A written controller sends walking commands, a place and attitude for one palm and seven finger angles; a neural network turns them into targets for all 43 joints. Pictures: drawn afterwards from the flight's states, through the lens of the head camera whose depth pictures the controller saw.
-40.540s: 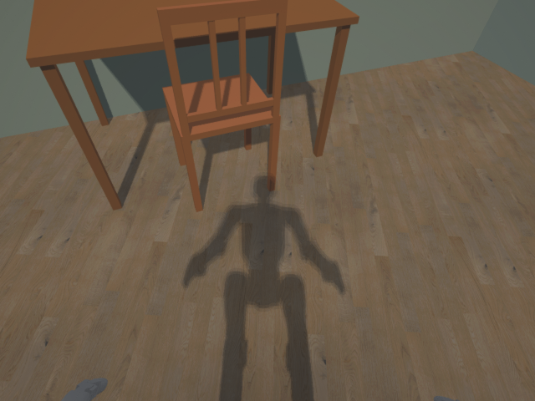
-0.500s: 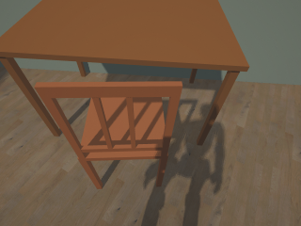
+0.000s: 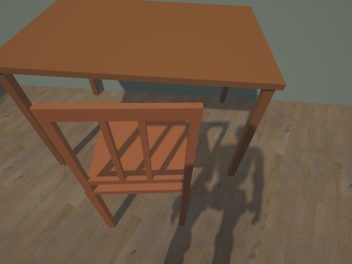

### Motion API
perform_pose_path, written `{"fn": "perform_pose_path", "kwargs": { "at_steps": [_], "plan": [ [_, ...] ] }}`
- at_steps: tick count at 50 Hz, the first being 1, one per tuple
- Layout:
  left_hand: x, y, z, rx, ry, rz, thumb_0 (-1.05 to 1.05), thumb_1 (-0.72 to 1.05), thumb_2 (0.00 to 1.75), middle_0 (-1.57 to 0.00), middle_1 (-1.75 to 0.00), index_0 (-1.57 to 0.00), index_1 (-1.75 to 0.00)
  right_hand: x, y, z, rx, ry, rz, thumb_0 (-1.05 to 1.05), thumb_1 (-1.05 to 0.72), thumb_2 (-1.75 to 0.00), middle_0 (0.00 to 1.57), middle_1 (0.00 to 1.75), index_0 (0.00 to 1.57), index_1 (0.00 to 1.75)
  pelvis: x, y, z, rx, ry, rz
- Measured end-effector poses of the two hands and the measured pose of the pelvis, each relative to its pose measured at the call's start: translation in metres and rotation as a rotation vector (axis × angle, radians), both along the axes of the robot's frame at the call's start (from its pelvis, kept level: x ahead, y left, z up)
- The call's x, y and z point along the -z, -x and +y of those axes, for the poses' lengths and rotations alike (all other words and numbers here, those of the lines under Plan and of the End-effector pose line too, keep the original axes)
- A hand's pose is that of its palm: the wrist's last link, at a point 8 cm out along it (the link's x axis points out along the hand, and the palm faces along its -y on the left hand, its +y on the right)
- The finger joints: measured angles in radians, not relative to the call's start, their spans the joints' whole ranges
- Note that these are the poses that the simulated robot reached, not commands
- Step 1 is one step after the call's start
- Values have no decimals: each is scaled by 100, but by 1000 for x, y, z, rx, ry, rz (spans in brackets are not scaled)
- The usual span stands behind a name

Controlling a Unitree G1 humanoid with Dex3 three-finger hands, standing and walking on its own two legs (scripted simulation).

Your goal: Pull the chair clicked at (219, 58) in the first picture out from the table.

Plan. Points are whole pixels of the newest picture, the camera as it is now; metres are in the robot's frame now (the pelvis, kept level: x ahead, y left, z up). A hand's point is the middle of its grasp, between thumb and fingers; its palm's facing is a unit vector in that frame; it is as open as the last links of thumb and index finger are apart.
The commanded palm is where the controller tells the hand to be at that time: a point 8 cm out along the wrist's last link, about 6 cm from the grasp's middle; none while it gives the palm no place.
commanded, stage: come to a stop and stand still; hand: left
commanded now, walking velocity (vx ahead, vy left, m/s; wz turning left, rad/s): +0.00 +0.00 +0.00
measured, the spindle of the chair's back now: (114, 153) +0.42 +0.22 -0.07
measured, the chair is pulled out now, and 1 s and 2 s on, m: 0.20 0.20 0.20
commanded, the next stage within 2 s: look again from close up in 0.12 s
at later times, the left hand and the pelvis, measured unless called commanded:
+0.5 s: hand out of the picture -0.01 +0.15 -0.18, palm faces +0.03 -0.98 -0.17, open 7.4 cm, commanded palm none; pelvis -0.01 -0.02 +0.00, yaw +0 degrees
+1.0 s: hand out of the picture -0.04 +0.14 -0.18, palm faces +0.05 -0.99 -0.16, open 7.4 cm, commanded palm none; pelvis -0.02 -0.02 +0.00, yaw +0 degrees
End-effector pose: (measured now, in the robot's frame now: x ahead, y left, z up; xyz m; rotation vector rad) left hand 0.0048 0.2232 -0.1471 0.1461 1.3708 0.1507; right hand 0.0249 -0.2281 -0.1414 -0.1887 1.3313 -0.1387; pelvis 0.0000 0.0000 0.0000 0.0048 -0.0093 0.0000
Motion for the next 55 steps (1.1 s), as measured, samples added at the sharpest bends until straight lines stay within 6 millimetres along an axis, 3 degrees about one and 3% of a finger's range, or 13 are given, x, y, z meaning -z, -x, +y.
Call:
{"fn": "perform_pose_path", "kwargs": {
  "at_steps": [19,52,55],
  "plan": [
    [-1,15,-20,-10,12,20,0,91,90,-20,-30,-20,-30,1,34,-4,20,-30,77,1,-91,-90,20,30,20,30,-2,5,-15,-4,-2,-6],
    [1,53,-37,-32,31,43,0,91,90,-20,-30,-20,-30,2,61,-2,29,-47,89,1,-91,-90,20,30,20,30,-2,23,-22,-9,8,-14],
    [-31,11,-12,-120,-56,-218,4,95,90,-20,-30,-20,-30,-4,48,-13,18,5,-63,3,-93,-90,20,30,20,30,1,28,-20,-3,6,-23]
  ]
}}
